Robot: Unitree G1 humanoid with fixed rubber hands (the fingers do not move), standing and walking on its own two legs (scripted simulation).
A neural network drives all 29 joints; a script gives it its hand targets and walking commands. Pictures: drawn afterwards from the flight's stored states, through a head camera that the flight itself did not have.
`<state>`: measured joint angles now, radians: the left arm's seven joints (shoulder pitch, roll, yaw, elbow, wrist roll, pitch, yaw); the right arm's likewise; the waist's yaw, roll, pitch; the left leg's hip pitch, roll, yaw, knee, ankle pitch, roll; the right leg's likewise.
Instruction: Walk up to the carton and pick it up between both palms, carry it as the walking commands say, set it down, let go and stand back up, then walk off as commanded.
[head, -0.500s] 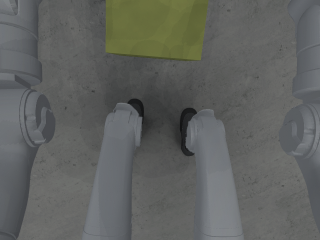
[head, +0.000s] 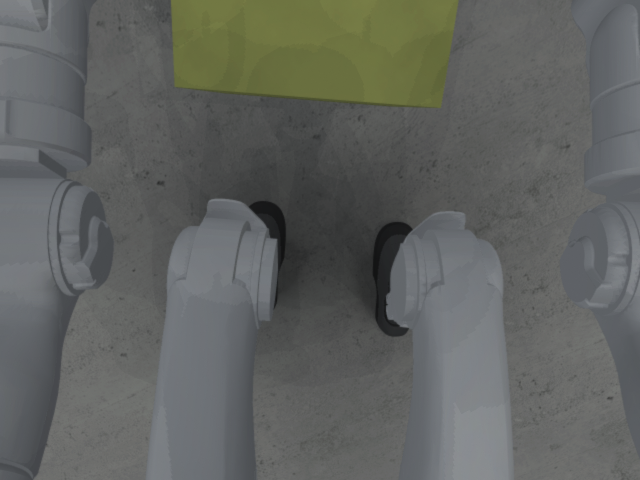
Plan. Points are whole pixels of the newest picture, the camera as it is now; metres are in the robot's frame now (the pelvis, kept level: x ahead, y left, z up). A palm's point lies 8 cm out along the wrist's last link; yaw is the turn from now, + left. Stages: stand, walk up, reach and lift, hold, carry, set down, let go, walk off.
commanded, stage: reach and lift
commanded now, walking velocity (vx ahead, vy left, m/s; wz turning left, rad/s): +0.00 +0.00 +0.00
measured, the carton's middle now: (315, 3) +0.54 +0.05 -0.32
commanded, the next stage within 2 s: none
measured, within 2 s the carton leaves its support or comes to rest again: neither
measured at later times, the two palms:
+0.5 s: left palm out of the picture +0.55 +0.23 -0.26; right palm out of the picture +0.57 -0.17 -0.26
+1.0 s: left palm out of the picture +0.55 +0.22 -0.26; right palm out of the picture +0.57 -0.15 -0.26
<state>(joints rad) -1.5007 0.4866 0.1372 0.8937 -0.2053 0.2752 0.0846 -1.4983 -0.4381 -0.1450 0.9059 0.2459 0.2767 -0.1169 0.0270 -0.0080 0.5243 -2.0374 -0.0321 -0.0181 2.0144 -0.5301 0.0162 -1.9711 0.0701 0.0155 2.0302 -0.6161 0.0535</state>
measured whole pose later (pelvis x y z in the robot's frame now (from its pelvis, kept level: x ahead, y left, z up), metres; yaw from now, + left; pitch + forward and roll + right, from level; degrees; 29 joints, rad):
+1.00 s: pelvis +0.01 -0.01 -0.08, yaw -1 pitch +31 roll +0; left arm -1.51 0.45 0.08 1.11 -0.24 0.12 0.07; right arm -1.52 -0.37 -0.05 1.08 0.28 0.13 -0.14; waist 0.04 -0.04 0.52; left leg -2.23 0.02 0.01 2.27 -0.58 0.02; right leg -2.19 0.07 0.01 2.30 -0.66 0.03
